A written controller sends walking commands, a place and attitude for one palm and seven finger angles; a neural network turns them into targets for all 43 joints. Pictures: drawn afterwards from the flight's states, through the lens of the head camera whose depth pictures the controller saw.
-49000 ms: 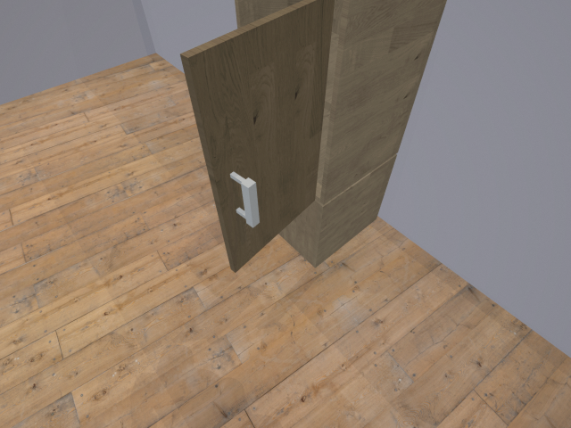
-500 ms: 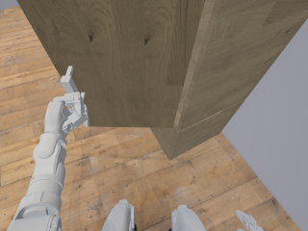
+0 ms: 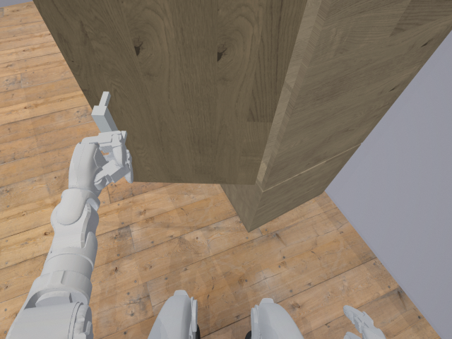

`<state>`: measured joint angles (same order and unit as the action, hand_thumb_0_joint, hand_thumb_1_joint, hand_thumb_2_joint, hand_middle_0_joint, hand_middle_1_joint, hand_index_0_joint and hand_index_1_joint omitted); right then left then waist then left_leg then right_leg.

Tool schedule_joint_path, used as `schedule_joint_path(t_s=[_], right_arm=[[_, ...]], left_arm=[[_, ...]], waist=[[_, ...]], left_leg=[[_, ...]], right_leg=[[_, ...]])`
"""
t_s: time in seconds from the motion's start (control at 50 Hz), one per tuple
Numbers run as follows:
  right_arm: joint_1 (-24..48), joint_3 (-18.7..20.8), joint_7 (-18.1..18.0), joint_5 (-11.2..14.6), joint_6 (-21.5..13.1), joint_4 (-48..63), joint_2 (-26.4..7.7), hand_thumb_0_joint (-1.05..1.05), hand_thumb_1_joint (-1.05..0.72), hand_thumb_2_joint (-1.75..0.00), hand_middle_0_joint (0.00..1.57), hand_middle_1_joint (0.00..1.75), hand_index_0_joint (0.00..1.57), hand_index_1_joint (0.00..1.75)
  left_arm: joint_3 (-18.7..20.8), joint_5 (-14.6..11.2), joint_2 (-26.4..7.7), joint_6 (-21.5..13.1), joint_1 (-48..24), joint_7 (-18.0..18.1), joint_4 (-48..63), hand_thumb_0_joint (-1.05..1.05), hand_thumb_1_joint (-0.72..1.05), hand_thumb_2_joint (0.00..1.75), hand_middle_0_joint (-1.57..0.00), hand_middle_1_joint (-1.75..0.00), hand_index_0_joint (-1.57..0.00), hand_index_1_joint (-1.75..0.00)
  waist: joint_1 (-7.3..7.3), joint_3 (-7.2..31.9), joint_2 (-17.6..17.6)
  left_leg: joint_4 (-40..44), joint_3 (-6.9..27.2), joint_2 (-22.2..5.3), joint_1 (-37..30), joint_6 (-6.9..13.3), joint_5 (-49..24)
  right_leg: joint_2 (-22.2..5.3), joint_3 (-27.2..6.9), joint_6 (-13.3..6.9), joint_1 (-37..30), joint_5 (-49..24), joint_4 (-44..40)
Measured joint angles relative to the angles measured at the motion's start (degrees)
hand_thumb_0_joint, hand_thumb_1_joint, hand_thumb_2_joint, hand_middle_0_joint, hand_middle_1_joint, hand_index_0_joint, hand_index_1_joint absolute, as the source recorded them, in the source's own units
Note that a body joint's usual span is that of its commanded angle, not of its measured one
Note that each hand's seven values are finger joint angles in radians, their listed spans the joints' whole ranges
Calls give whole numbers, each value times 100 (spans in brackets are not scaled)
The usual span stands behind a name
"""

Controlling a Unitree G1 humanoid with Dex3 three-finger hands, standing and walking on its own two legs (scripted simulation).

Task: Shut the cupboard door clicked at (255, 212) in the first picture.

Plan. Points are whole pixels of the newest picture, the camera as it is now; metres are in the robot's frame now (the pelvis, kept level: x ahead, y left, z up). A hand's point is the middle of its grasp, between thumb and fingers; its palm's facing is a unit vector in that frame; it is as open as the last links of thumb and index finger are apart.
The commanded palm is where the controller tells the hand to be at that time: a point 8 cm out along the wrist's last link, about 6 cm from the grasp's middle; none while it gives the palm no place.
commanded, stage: push the door shut along its arc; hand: left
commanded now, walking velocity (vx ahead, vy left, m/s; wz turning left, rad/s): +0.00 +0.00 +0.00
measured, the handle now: (113, 125) +0.49 +0.23 +0.04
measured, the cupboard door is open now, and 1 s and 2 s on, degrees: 61 41 25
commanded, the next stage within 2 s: pull the fist back off the door in 1.74 s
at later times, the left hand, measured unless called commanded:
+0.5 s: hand (128, 140) +0.45 +0.19 +0.05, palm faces -0.15 -0.99 -0.03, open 3.1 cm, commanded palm +0.46 +0.22 +0.04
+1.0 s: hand (153, 111) +0.52 +0.16 +0.05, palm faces -0.28 -0.96 -0.02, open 3.1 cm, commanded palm +0.53 +0.19 +0.04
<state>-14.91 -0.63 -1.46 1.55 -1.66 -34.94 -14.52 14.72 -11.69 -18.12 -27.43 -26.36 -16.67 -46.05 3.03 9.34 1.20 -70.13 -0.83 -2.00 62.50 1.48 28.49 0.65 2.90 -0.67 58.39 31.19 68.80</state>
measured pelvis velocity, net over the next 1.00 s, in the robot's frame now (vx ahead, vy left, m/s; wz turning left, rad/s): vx -0.01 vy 0.01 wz -0.05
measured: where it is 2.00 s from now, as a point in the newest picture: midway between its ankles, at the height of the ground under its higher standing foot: outside the picture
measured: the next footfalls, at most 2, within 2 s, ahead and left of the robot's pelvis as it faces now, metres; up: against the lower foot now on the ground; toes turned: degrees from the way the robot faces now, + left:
none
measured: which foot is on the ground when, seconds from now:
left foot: down 0.00-1.00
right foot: down 0.00-1.00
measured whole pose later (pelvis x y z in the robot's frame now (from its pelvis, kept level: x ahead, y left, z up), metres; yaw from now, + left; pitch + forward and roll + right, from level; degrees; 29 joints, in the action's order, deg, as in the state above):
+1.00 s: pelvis -0.01 +0.01 -0.04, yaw -3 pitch +29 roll -5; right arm -20.3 -3.2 -0.7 1.0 -3.0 -37.4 -15.7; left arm 18.3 -6.0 -34.6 -20.1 -60.7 -27.8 -70.1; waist 11.7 8.7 3.0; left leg -78.8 0.8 -3.8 78.4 2.1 29.6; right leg 2.4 4.3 -0.4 73.0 30.9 75.0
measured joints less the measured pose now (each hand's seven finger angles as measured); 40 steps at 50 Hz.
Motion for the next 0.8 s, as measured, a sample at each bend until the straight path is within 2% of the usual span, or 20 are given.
schedule_joint_path(t_s=[0.28, 0.48, 0.64, 0.8], right_arm=[[-127, -5, 1, 36, 43, -176, -80, 0, -91, -89, 21, 30, 20, 30], [-232, -27, -7, 39, 2, -323, -138, 0, -91, -89, 21, 30, 20, 30], [-285, -71, 10, 14, -96, -371, -167, 0, -91, -89, 21, 30, 20, 30], [-337, -180, 29, -18, -172, -306, -171, 0, -91, -89, 21, 30, 20, 30]], left_arm=[[96, -45, -435, 35, -1042, -570, -959, 1, 90, 90, -132, -150, -131, -150], [32, -8, -796, 110, -1789, -752, -1557, 1, 90, 90, -132, -150, -132, -150], [-64, 101, -1019, 270, -2447, -806, -1950, 2, 90, 90, -131, -150, -131, -150], [14, 405, -1296, 509, -3126, -860, -2313, 2, 90, 90, -130, -150, -130, -150]], waist=[[86, 0, 49], [210, -30, 68], [383, -45, 79], [656, -57, 106]], left_leg=[[-224, 78, -4, 327, -6, 33], [-410, 180, -5, 696, -10, -3], [-559, 230, -13, 1028, 3, -26], [-736, 235, -71, 1375, 27, 4]], right_leg=[[7, 74, -18, 282, 38, 184], [13, 173, -36, 592, 7, 318], [23, 220, -31, 888, -27, 423], [78, 217, -13, 1224, -44, 542]])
